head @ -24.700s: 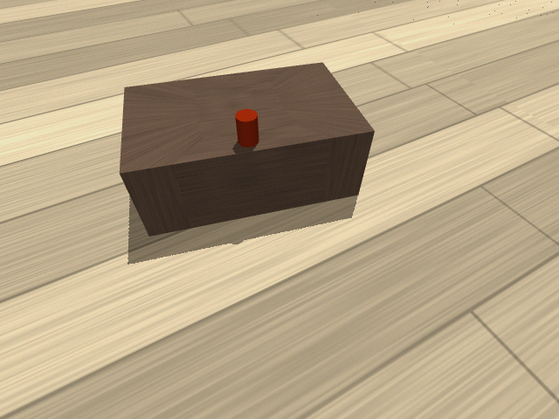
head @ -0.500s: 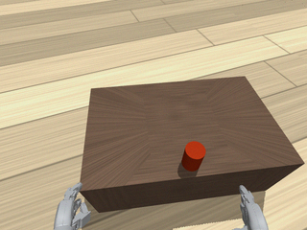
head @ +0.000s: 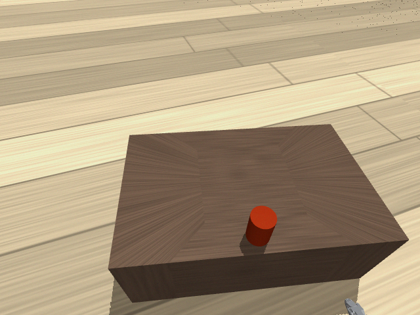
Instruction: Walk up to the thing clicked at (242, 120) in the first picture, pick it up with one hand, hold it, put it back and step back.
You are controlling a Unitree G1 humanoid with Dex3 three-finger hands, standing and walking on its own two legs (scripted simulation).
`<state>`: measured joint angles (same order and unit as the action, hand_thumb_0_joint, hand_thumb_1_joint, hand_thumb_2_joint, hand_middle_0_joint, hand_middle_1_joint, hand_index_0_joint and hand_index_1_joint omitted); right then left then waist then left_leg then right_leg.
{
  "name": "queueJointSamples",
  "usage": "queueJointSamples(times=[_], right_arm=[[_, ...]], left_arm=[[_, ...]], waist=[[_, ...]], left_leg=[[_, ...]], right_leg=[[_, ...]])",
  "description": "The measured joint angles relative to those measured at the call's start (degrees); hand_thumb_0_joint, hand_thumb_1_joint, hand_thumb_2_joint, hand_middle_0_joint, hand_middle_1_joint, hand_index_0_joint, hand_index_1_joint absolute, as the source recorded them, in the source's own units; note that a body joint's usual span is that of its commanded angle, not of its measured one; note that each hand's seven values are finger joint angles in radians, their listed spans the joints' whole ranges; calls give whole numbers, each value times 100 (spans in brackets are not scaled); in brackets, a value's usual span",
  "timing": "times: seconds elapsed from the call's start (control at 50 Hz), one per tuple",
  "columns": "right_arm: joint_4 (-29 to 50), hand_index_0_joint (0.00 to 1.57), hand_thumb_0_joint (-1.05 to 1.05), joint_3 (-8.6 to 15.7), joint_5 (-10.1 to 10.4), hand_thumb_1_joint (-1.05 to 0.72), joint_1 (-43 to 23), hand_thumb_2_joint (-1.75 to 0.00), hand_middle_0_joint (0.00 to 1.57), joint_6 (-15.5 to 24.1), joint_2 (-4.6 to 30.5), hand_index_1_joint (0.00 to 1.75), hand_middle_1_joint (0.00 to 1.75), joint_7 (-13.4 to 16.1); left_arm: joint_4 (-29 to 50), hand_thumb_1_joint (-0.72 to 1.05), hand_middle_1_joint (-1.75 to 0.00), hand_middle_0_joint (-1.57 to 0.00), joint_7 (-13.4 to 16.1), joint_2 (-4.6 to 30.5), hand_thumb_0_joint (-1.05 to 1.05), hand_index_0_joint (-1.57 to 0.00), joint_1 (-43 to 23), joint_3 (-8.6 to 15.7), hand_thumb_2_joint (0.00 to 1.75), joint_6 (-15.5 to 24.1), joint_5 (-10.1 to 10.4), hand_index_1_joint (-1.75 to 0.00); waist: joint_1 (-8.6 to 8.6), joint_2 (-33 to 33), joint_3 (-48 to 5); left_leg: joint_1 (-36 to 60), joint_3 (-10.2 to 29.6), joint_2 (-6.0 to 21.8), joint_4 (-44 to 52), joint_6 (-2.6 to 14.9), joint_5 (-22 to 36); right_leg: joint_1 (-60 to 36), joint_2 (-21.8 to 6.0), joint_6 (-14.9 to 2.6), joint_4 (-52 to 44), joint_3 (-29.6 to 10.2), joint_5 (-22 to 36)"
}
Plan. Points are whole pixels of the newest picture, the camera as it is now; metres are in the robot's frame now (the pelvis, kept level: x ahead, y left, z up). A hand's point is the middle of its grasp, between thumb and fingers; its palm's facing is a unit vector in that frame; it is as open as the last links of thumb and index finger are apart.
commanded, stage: home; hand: right
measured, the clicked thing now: (260, 226) +0.47 -0.18 -0.31
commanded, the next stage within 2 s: stand in 1.26 s
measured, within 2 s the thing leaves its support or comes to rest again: neither
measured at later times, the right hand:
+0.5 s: hand out of the picture +0.05 -0.25 -0.13, palm faces +0.01 +0.93 -0.37, open 17.4 cm
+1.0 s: hand out of the picture +0.07 -0.24 -0.13, palm faces +0.00 +0.93 -0.37, open 17.5 cm
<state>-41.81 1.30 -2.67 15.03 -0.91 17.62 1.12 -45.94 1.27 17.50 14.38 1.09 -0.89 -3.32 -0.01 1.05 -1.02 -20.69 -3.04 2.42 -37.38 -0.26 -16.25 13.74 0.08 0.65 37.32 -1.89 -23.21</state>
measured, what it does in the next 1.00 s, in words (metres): stands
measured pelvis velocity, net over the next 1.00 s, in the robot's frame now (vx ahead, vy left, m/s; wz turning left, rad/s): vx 0.01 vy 0.01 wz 0.00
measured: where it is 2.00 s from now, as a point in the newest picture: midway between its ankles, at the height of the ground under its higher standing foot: outside the picture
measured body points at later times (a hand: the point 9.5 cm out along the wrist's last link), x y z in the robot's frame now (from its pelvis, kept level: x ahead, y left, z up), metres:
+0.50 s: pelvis +0.00 +0.00 +0.02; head +0.00 +0.02 +0.47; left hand +0.07 +0.28 -0.13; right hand +0.05 -0.29 -0.10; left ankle +0.04 +0.12 -0.72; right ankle -0.03 -0.13 -0.72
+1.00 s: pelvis +0.01 +0.01 +0.02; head +0.01 +0.03 +0.47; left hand +0.06 +0.30 -0.12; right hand +0.07 -0.29 -0.10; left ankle +0.04 +0.12 -0.72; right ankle -0.03 -0.13 -0.72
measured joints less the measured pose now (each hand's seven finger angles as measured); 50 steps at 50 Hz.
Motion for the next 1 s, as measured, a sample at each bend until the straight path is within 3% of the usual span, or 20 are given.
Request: queueJointSamples(times=[0.2,0.42,1.0], right_arm=[[-1136,5,0,-33,70,55,-121,-5,6,76,46,5,5,31],[-1847,6,0,-131,130,53,-317,-6,6,93,5,5,5,44],[-2343,5,0,-156,199,54,-777,-5,6,116,39,5,5,9]], left_arm=[[-621,90,-30,-21,-13,113,1,-20,-95,40,90,-50,89,-30],[-1214,90,-30,-21,-57,78,1,-20,-236,-20,90,-71,139,-30],[-1788,90,-30,-21,-48,203,1,-20,-483,-49,90,-6,203,-30]], waist=[[-85,83,153],[-111,113,283],[-51,101,366]], left_leg=[[598,30,56,715,-50,330],[927,-12,28,1221,-42,570],[1136,-55,-94,1606,42,718]], right_leg=[[-665,68,-36,-883,34,430],[-996,41,-17,-1426,4,707],[-1229,-82,75,-1869,-18,890]])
